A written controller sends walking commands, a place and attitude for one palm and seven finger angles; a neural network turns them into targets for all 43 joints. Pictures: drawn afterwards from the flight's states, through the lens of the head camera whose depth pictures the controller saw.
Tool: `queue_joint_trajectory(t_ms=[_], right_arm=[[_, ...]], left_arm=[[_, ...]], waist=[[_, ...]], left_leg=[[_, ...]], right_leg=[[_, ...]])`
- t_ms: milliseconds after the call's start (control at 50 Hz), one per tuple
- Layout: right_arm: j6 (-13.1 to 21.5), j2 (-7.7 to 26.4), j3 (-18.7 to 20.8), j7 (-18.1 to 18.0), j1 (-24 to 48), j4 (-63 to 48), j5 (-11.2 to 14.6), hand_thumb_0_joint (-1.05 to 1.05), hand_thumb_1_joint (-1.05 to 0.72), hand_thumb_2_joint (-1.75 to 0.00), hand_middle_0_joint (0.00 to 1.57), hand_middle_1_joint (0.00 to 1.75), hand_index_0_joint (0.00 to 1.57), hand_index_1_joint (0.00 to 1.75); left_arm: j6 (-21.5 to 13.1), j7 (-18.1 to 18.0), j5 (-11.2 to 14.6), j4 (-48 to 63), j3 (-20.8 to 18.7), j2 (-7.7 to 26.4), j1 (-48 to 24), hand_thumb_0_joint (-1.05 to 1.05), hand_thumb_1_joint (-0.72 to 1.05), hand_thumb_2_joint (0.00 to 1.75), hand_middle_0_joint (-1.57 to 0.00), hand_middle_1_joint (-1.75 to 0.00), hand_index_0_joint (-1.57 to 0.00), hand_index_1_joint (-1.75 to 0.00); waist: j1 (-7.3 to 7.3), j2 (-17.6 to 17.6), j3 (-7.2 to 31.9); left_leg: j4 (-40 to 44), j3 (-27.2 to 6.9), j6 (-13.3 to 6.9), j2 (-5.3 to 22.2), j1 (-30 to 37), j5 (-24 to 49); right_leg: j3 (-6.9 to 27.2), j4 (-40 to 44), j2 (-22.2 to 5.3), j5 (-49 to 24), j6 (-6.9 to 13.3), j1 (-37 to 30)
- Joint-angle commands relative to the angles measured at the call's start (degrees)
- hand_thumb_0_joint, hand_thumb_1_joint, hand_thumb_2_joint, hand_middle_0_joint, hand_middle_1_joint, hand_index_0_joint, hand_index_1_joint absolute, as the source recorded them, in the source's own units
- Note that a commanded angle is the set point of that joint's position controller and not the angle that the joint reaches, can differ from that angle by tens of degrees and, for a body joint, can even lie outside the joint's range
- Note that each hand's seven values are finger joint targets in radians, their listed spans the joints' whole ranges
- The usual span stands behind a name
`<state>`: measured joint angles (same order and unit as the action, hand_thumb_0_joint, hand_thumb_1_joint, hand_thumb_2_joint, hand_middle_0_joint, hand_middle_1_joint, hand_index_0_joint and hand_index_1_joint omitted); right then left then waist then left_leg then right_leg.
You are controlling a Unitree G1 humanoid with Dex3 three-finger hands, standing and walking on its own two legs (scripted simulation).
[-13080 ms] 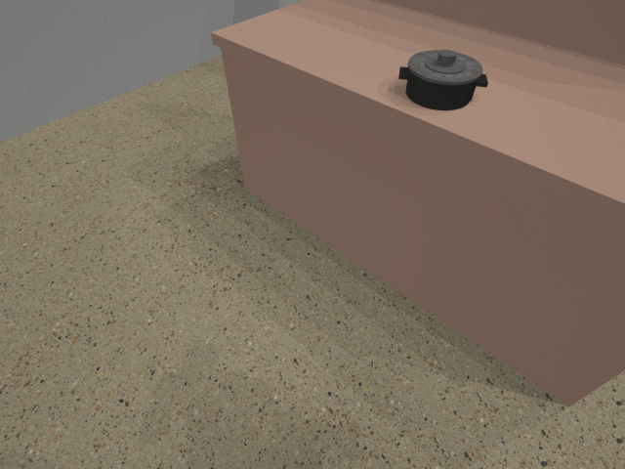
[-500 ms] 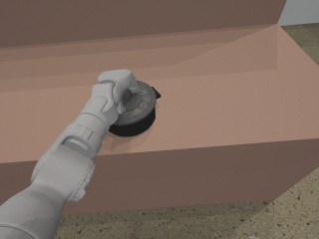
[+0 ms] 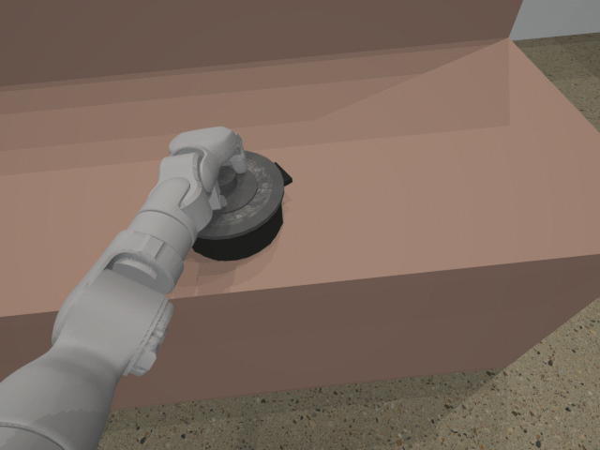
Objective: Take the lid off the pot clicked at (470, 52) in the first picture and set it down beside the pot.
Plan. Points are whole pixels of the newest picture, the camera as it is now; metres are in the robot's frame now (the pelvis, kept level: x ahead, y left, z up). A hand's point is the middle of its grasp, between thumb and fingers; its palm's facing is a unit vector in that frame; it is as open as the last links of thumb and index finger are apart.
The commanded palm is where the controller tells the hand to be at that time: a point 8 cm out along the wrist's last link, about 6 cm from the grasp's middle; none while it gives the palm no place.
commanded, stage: close the fingers and squeeze the knob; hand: left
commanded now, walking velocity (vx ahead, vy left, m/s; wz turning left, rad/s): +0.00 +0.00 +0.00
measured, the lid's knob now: (222, 179) +0.50 +0.10 +0.08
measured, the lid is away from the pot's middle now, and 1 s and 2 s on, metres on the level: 0.00 0.00 0.00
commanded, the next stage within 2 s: lift the lid straight up in 1.20 s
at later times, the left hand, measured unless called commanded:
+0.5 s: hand (213, 186) +0.46 +0.11 +0.10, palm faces -0.32 -0.07 -0.94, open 7.5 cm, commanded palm +0.45 +0.11 +0.16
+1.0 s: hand (213, 186) +0.46 +0.11 +0.10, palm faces -0.35 -0.07 -0.93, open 7.4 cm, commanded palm +0.46 +0.12 +0.16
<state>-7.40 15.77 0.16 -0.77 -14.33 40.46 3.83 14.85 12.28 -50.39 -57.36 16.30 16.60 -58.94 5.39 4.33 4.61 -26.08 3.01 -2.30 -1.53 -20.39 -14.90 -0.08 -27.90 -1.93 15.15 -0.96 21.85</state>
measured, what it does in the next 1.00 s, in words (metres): stands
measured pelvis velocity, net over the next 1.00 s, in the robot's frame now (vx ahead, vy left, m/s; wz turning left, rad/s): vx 0.00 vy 0.00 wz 0.01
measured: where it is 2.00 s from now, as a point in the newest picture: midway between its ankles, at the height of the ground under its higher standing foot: outside the picture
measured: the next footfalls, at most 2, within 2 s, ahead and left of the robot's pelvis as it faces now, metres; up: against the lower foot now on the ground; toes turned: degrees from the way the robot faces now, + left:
none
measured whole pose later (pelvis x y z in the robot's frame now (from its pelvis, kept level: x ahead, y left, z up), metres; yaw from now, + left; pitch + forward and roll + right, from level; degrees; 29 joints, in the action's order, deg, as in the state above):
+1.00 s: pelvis +0.00 +0.00 +0.00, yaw +0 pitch +9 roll +0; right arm -7.9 15.9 0.2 -0.8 -13.7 40.6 4.0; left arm 14.7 13.1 -50.2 -56.9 17.6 16.2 -59.0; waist 4.9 4.1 4.8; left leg -26.6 2.6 -2.3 -1.6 -20.4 -15.0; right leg -0.5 -28.1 -2.0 15.2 -1.0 21.6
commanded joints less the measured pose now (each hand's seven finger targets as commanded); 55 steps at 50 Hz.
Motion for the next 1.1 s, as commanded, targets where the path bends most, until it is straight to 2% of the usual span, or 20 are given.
queue_joint_trajectory(t_ms=[0,140,200,240,260,300,360,420,460,520,560,620,640,780,840,860,960,1040,1060,1080], right_arm=[[1.95,6.38,2.37,-0.29,0.16,-6.76,-0.27,0.0,-0.9,-0.9,0.2,0.3,0.2,0.3],[1.54,6.57,2.4,0.09,0.17,-5.66,-0.06,0.0,-0.9,-0.9,0.2,0.3,0.2,0.3],[1.73,6.73,2.39,0.17,0.43,-6.13,-0.37,0.0,-0.9,-0.9,0.2,0.3,0.2,0.3],[1.7,6.14,2.51,0.58,0.85,-6.11,-0.31,0.0,-0.9,-0.9,0.2,0.3,0.2,0.3],[1.44,6.28,2.39,0.69,0.61,-5.85,-0.29,0.0,-0.9,-0.9,0.2,0.3,0.2,0.3],[1.24,6.71,2.22,0.58,1.17,-6.36,-0.38,0.0,-0.9,-0.9,0.2,0.3,0.2,0.3],[1.17,6.32,2.25,0.49,1.38,-6.11,-0.15,0.0,-0.9,-0.9,0.2,0.3,0.2,0.3],[1.4,6.36,2.18,0.62,1.44,-6.54,-0.45,0.0,-0.9,-0.9,0.2,0.3,0.2,0.3],[1.22,5.98,2.12,0.81,1.81,-6.59,-0.23,0.0,-0.9,-0.9,0.2,0.3,0.2,0.3],[0.95,6.52,2.17,0.63,1.93,-6.62,-0.24,0.0,-0.9,-0.9,0.2,0.3,0.2,0.3],[1.3,6.08,2.28,0.47,1.96,-6.78,-0.23,0.0,-0.9,-0.9,0.2,0.3,0.2,0.3],[1.06,6.46,2.03,0.34,2.0,-6.51,-0.17,0.0,-0.9,-0.9,0.2,0.3,0.2,0.3],[1.11,6.16,2.1,0.43,1.81,-6.46,-0.11,0.0,-0.9,-0.9,0.2,0.3,0.2,0.3],[1.15,6.49,2.2,0.01,1.07,-5.86,-0.08,0.0,-0.9,-0.9,0.2,0.3,0.2,0.3],[1.21,6.84,2.04,-0.33,0.76,-5.6,-0.17,0.0,-0.9,-0.9,0.2,0.3,0.2,0.3],[1.35,6.76,2.05,-0.41,0.71,-5.92,-0.19,0.0,-0.9,-0.9,0.2,0.3,0.2,0.3],[1.29,6.95,1.97,-0.6,0.19,-5.47,-0.01,0.0,-0.9,-0.9,0.2,0.3,0.2,0.3],[1.48,6.71,2.11,-0.47,0.25,-5.78,-0.1,0.0,-0.9,-0.9,0.2,0.3,0.2,0.3],[1.55,6.66,2.15,-0.4,0.02,-5.68,-0.17,0.0,-0.9,-0.9,0.2,0.3,0.2,0.3],[1.49,6.92,2.25,-0.49,-0.2,-5.47,-0.12,0.0,-0.9,-0.9,0.2,0.3,0.2,0.3]], left_arm=[[-0.62,-1.35,-1.17,12.16,-2.11,10.08,-28.19,0.0,0.06,1.04,-0.6,-0.89,-0.6,-0.89],[-0.25,-1.93,-0.61,12.15,-1.03,9.14,-29.47,0.0,0.15,0.99,-0.63,-0.95,-0.63,-0.95],[-0.67,-2.27,-0.68,14.53,-4.43,12.91,-28.73,0.0,0.18,0.96,-0.65,-0.97,-0.65,-0.97],[-0.35,-2.21,-1.29,14.3,-1.2,8.93,-27.29,0.0,0.21,0.94,-0.66,-0.98,-0.66,-0.98],[0.25,-2.25,-1.38,11.16,-1.92,9.34,-24.92,0.0,0.22,0.93,-0.67,-0.99,-0.67,-0.99],[0.12,-2.37,-0.49,13.13,-4.37,12.06,-25.96,0.0,0.25,0.91,-0.68,-1.0,-0.68,-1.0],[0.5,-2.22,-1.44,13.45,-1.13,9.32,-28.46,0.0,0.29,0.87,-0.71,-1.01,-0.71,-1.01],[0.02,-2.61,-1.34,15.29,-4.63,13.0,-27.44,0.0,0.34,0.83,-0.73,-1.02,-0.73,-1.02],[0.77,-2.42,-0.94,12.47,-1.96,9.22,-24.52,0.0,0.37,0.8,-0.75,-1.02,-0.75,-1.02],[0.88,-2.3,-0.73,13.08,-3.25,11.04,-26.23,0.0,0.42,0.75,-0.77,-1.02,-0.77,-1.02],[0.73,-2.29,-0.8,14.52,-1.88,9.51,-27.43,0.0,0.45,0.71,-0.79,-1.02,-0.79,-1.02],[0.69,-1.95,-1.1,12.65,-2.77,10.86,-26.23,0.0,0.43,0.79,-0.76,-1.01,-0.74,-1.0],[0.68,-1.83,-0.82,14.12,-0.43,8.17,-28.25,0.0,0.44,0.8,-0.76,-1.01,-0.73,-1.0],[0.9,-1.68,-0.7,10.85,-0.93,8.45,-28.05,0.0,0.49,0.85,-0.76,-1.01,-0.72,-0.99],[0.59,-1.5,-0.82,9.97,-3.04,11.34,-28.28,0.0,0.52,0.86,-0.78,-1.01,-0.73,-0.99],[0.26,-1.5,-0.94,10.93,-3.13,11.48,-28.26,0.0,0.53,0.86,-0.78,-1.01,-0.74,-1.0],[0.25,-1.42,-1.37,7.08,-2.24,10.76,-27.47,0.0,0.57,0.89,-0.81,-1.03,-0.76,-1.01],[-0.46,-1.64,-1.69,9.71,-2.15,10.83,-29.21,0.0,0.61,0.91,-0.83,-1.04,-0.79,-1.02],[-0.33,-1.67,-1.47,8.89,-1.18,9.32,-28.94,0.0,0.62,0.91,-0.84,-1.04,-0.79,-1.02],[-0.16,-1.92,-1.46,7.57,-3.05,11.43,-27.75,0.0,0.63,0.92,-0.84,-1.05,-0.8,-1.02]], waist=[[0.25,-6.49,23.52],[0.74,-6.69,21.68],[-0.36,-6.64,25.08],[0.04,-5.31,24.37],[-0.2,-6.79,22.07],[-0.69,-8.19,22.9],[0.28,-7.01,22.4],[-0.78,-6.2,25.07],[-0.5,-6.99,22.25],[-0.35,-8.83,22.47],[-0.17,-7.18,23.7],[-0.23,-7.84,22.36],[0.35,-7.16,22.1],[0.53,-8.21,21.39],[0.38,-8.84,20.96],[0.18,-8.35,22.14],[0.76,-8.38,18.98],[0.63,-5.95,21.56],[0.8,-6.72,20.86],[0.56,-7.83,20.69]], left_leg=[[-1.07,-1.51,-2.24,-0.66,12.59,24.4],[-0.7,-1.95,-1.91,-0.49,12.82,22.53],[-1.18,-2.46,-1.85,-0.45,13.86,25.62],[-1.68,-2.7,-1.76,-0.18,15.43,28.16],[-1.39,-2.5,-1.64,-0.12,13.82,26.67],[-0.91,-2.13,-1.78,-0.49,11.93,25.06],[-0.89,-2.06,-1.79,-0.36,13.2,24.01],[-1.12,-2.93,-1.63,-0.17,14.46,26.79],[-0.94,-2.55,-1.56,-0.31,13.13,25.55],[-0.5,-2.09,-1.76,-0.38,12.18,22.72],[-0.66,-2.2,-1.84,-0.54,13.63,23.66],[-0.55,-1.95,-1.79,-0.51,12.4,22.85],[-0.51,-1.95,-1.8,-0.54,12.98,22.62],[-0.37,-1.73,-1.88,-0.72,11.99,20.1],[-0.11,-1.43,-1.96,-0.86,10.28,18.51],[-0.22,-1.57,-2.02,-0.88,11.16,19.97],[-0.13,-1.2,-1.96,-0.76,9.61,17.78],[-0.42,-1.84,-1.76,-0.47,11.84,20.14],[-0.46,-1.89,-1.79,-0.54,11.65,19.75],[-0.25,-1.69,-1.81,-0.41,10.9,18.45]], right_leg=[[-1.78,0.57,2.34,-27.64,2.44,-8.59],[-2.36,0.56,2.71,-25.37,2.48,-6.73],[-1.96,0.1,2.41,-27.56,2.65,-9.1],[-2.37,-0.12,2.62,-27.53,2.53,-7.05],[-2.59,0.12,2.76,-26.37,2.51,-6.65],[-2.16,0.24,2.46,-27.92,2.59,-9.39],[-2.38,0.25,2.66,-26.23,2.52,-7.35],[-2.31,-0.27,2.55,-27.11,2.65,-8.87],[-2.55,0.11,2.6,-26.19,2.52,-7.83],[-2.32,0.42,2.56,-25.99,2.45,-8.86],[-2.3,0.37,2.55,-26.1,2.5,-8.65],[-2.14,0.46,2.51,-26.15,2.51,-8.65],[-2.42,0.52,2.59,-25.91,2.47,-7.75],[-2.26,0.76,2.71,-24.42,2.52,-7.5],[-1.98,0.87,2.51,-24.88,2.47,-8.71],[-1.92,0.71,2.5,-25.6,2.56,-9.06],[-2.05,1.12,2.73,-23.42,2.53,-6.9],[-2.16,0.57,2.67,-23.78,2.73,-6.72],[-2.35,0.73,2.83,-23.32,2.7,-6.22],[-2.13,1.01,2.79,-22.62,2.59,-6.68]])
